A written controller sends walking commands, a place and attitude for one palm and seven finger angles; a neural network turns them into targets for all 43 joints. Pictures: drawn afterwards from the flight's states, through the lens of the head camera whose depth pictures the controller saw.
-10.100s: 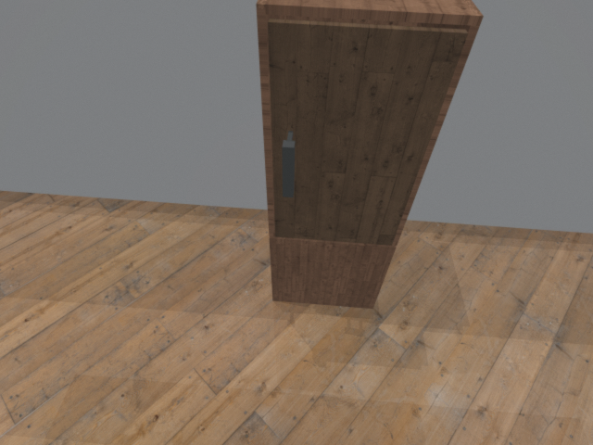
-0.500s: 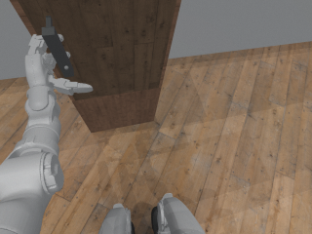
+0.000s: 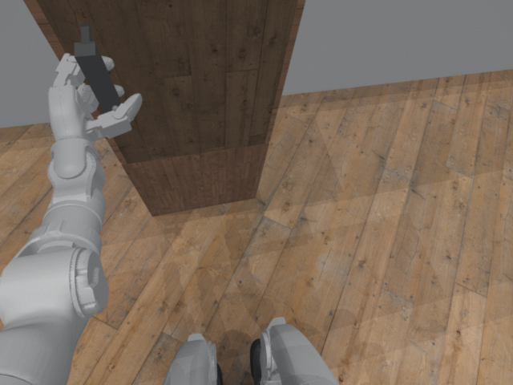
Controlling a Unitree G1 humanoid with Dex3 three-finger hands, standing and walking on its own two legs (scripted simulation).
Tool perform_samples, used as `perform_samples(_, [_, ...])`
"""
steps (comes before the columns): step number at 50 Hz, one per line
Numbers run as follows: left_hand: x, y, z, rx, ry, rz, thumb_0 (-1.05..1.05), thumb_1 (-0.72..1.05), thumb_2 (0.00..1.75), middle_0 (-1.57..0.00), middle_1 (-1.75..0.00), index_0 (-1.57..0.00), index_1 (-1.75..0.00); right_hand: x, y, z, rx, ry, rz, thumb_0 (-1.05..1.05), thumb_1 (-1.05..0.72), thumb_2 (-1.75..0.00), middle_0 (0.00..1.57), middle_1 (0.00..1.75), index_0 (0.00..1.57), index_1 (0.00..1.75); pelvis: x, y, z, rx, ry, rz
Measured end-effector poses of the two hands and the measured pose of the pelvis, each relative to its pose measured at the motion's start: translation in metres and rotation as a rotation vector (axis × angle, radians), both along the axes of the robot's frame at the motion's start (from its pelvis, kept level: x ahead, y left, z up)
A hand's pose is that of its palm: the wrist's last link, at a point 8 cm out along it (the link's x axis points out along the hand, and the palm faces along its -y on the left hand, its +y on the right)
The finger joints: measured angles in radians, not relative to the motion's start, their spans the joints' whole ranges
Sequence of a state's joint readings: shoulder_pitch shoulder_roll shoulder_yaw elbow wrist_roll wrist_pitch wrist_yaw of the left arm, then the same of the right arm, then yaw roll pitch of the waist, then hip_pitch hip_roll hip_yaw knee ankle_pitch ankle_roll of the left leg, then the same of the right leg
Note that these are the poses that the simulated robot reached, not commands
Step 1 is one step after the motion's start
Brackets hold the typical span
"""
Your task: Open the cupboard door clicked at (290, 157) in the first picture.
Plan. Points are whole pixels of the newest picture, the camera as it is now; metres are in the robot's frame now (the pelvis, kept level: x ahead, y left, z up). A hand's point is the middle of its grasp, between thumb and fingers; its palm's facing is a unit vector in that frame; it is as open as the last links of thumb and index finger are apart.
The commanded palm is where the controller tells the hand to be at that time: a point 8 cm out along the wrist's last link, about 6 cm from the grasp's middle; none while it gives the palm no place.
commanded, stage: close the thumb around the handle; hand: left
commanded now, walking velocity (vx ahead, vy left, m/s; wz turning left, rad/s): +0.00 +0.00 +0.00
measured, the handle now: (103, 78) +0.58 +0.19 +0.05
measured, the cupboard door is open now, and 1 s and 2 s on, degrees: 0 31 48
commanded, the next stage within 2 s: pull the door open along its arc in 0.24 s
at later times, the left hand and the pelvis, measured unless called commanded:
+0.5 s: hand (121, 109) +0.52 +0.16 +0.05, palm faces +0.15 -0.99 -0.01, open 6.2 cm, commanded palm +0.47 +0.20 +0.05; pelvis +0.00 +0.00 +0.00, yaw +0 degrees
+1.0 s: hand (184, 187) +0.38 +0.07 +0.06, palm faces +0.32 -0.94 +0.09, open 6.8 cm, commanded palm +0.31 +0.13 +0.05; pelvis +0.03 -0.01 +0.02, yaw -1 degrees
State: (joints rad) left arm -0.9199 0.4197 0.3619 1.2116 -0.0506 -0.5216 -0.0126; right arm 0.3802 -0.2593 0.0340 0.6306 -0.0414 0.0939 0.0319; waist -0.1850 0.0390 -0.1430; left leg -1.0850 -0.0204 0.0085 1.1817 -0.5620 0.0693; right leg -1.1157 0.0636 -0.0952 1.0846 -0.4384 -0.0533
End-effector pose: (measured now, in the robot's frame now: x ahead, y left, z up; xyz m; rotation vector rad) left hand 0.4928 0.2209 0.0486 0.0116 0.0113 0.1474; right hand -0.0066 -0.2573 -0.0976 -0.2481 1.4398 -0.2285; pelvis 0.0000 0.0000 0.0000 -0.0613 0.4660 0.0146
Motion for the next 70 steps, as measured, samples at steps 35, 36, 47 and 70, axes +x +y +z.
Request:
perform_samples(35, [-0.037,-0.021,-0.001,-0.013,-0.011,-0.014,0.01,0.69,0.74,-0.27,-1.30,-0.27,-1.31,0.031,0.001,0.008,0.054,-0.085,-0.030,0.01,-0.90,-0.90,0.21,0.30,0.20,0.30,0.015,-0.003,0.014,0.018,-0.031,-0.031])
perform_samples(36, [-0.044,-0.024,0.000,-0.013,-0.012,-0.023,0.01,0.69,0.73,-0.27,-1.30,-0.27,-1.30,0.036,0.001,0.009,0.060,-0.100,-0.027,0.01,-0.90,-0.90,0.21,0.30,0.20,0.30,0.017,-0.003,0.016,0.020,-0.035,-0.032])
perform_samples(47, [-0.131,-0.088,0.002,-0.102,0.008,0.125,0.03,0.64,0.69,-0.24,-1.25,-0.29,-1.25,0.137,0.015,0.016,0.128,-0.348,0.098,0.01,-0.91,-0.90,0.20,0.30,0.20,0.30,0.032,-0.003,0.024,0.037,-0.087,-0.040])
perform_samples(70, [-0.192,-0.161,0.016,0.021,0.105,0.228,0.03,0.64,0.74,-0.22,-1.14,-0.23,-1.23,0.222,0.013,0.022,0.240,-0.581,0.260,0.01,-0.90,-0.90,0.21,0.30,0.20,0.30,0.034,-0.056,0.024,0.083,-0.143,0.038])
